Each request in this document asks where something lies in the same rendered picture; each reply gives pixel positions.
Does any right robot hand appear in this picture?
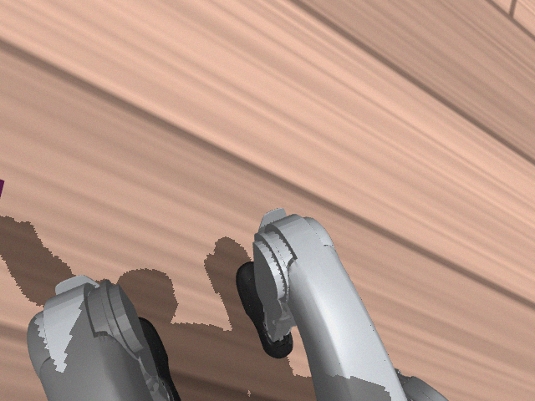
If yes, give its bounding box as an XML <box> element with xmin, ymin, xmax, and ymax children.
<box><xmin>395</xmin><ymin>368</ymin><xmax>449</xmax><ymax>401</ymax></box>

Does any left robot foot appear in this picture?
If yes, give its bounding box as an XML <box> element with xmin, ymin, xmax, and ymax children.
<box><xmin>139</xmin><ymin>317</ymin><xmax>181</xmax><ymax>401</ymax></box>

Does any right robot foot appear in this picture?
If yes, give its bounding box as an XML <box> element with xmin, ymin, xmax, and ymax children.
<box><xmin>236</xmin><ymin>261</ymin><xmax>293</xmax><ymax>358</ymax></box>

